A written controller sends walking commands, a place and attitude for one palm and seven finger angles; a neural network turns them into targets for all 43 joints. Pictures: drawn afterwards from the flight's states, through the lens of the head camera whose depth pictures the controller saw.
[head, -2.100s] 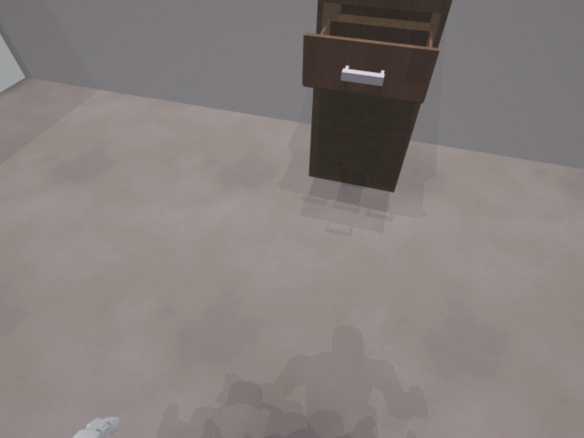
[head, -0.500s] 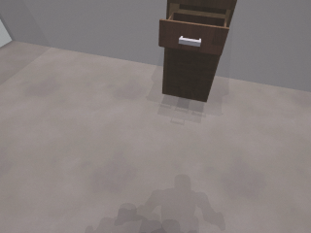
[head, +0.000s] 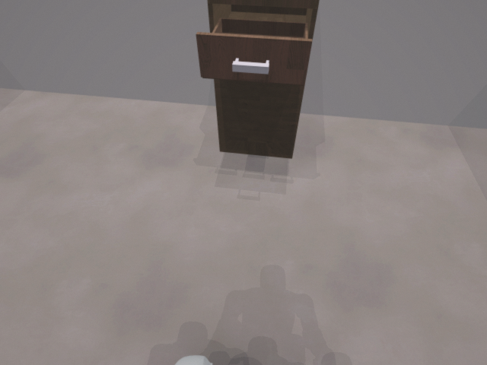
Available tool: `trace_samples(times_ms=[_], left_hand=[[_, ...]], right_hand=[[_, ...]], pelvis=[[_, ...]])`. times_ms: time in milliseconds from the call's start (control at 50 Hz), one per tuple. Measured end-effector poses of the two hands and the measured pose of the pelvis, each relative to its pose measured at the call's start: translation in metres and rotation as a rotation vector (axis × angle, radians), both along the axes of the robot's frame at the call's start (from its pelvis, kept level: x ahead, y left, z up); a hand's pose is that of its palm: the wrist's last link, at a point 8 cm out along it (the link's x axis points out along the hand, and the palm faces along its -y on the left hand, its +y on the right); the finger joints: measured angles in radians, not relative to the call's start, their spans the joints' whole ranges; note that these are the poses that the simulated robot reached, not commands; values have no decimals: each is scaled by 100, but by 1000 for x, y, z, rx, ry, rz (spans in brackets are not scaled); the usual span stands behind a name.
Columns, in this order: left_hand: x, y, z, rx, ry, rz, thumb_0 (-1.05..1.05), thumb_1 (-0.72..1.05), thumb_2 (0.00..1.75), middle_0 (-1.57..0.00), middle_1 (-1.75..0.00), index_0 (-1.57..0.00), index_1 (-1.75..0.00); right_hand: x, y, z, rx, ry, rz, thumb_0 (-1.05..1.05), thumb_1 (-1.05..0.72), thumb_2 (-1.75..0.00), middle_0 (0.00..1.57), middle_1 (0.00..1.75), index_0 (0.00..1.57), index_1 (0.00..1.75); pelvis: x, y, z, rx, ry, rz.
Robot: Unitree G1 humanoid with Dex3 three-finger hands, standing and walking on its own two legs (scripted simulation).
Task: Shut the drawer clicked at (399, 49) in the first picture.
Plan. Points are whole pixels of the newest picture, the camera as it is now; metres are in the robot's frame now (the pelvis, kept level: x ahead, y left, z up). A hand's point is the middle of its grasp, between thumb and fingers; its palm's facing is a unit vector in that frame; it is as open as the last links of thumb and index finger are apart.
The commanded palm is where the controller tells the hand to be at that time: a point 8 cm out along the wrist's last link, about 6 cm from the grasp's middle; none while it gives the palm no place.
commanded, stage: walk to a spot facing it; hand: left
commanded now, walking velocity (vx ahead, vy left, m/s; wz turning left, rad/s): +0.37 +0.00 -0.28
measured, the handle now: (251, 64) +1.05 +0.07 -0.03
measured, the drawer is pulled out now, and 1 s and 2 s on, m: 0.30 0.30 0.30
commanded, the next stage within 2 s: turn to face it in 0.86 s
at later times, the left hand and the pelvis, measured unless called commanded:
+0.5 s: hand (140, 300) +0.26 +0.25 -0.17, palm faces -0.14 -0.97 -0.19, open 7.4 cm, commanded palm none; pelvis +0.19 +0.06 +0.00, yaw -13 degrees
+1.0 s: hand (232, 206) +0.53 +0.08 -0.16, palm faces -0.43 -0.88 -0.19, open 7.3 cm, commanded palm none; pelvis +0.35 -0.03 +0.00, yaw -25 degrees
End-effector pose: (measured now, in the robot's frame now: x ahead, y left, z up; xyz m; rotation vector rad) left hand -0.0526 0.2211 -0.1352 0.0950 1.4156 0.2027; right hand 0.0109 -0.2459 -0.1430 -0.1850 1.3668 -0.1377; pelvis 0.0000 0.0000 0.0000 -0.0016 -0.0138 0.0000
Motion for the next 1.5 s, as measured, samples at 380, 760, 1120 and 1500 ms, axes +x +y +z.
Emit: trace_samples(times_ms=[380, 760, 1120, 1500], left_hand=[[174, 75, -29, -24, 81, -141, 0, 91, 89, -20, -29, -20, -30], [543, -29, 18, -34, -312, -566, 0, 91, 89, -19, -29, -19, -30], [602, -71, -4, -41, -223, -534, -1, 93, 89, -20, -29, -20, -30], [601, -24, -7, -5, -92, -305, 0, 91, 89, -19, -29, -20, -30]], right_hand=[[210, 72, 17, -22, -334, -95, 0, -90, -90, 20, 30, 20, 30], [114, 77, 6, 30, 116, -511, 0, -91, -90, 20, 30, 20, 30], [326, -24, 17, -50, -159, -464, 0, -91, -90, 20, 30, 19, 30], [428, -21, 29, -58, -115, -284, 0, -91, -90, 20, 30, 20, 30]], pelvis=[[149, 59, -14, -10, -17, -173], [284, 19, 0, 16, -7, -371], [393, -36, 2, -47, 5, -417], [456, -27, 9, -36, 14, -259]])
